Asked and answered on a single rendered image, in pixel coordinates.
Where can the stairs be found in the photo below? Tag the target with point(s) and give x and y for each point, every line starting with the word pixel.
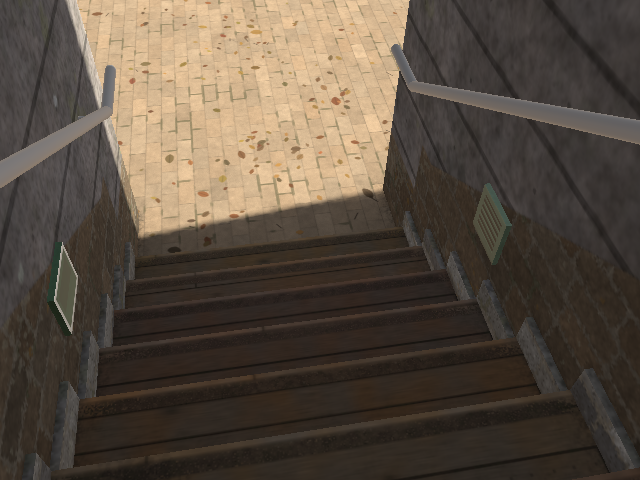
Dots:
pixel 335 357

